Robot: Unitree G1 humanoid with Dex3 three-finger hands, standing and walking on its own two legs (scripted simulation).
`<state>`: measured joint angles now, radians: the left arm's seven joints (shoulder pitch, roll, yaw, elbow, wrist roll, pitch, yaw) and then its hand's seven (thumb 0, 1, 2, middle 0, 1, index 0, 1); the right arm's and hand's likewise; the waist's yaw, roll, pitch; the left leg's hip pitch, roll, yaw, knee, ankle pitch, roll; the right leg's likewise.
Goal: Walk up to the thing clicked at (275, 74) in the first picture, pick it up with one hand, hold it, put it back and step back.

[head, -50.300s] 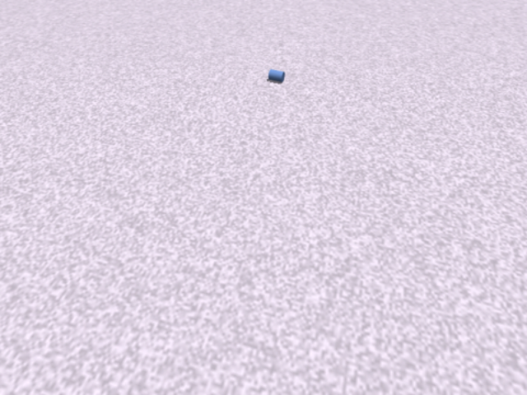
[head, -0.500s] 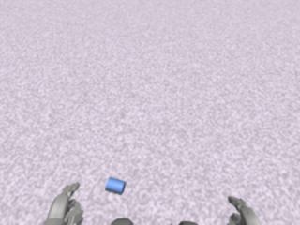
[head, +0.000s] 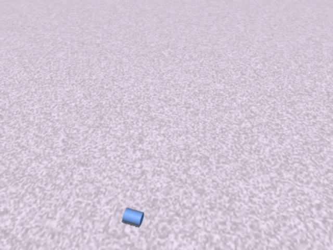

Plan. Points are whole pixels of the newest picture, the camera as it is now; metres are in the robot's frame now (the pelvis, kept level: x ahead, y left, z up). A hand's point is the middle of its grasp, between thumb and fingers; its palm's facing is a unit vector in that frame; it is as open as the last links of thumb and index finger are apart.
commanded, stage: stand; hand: left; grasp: from above
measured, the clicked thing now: (133, 216) +0.44 +0.22 -0.74
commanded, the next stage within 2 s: none
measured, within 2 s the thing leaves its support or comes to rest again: neither
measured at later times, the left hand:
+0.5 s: hand out of the picture +0.04 +0.23 -0.16, palm faces +0.02 -0.94 -0.33, open 7.4 cm
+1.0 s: hand out of the picture +0.09 +0.22 -0.15, palm faces +0.01 -0.95 -0.32, open 7.4 cm
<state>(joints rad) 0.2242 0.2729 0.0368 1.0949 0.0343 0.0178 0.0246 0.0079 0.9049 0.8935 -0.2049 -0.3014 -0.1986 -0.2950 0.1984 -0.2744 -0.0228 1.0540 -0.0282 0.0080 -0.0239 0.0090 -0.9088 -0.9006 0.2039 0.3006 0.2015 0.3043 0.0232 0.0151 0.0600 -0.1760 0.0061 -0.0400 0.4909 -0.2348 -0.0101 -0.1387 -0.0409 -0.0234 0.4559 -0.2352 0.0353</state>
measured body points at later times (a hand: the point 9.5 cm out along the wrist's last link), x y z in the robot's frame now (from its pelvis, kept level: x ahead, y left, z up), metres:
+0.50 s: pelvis +0.00 -0.01 +0.01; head +0.00 -0.02 +0.46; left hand +0.04 +0.28 -0.13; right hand +0.05 -0.30 -0.14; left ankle +0.03 +0.13 -0.74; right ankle +0.01 -0.14 -0.74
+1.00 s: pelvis +0.02 -0.01 +0.01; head +0.02 -0.02 +0.46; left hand +0.09 +0.27 -0.13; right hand +0.08 -0.30 -0.13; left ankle +0.03 +0.13 -0.74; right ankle +0.01 -0.14 -0.74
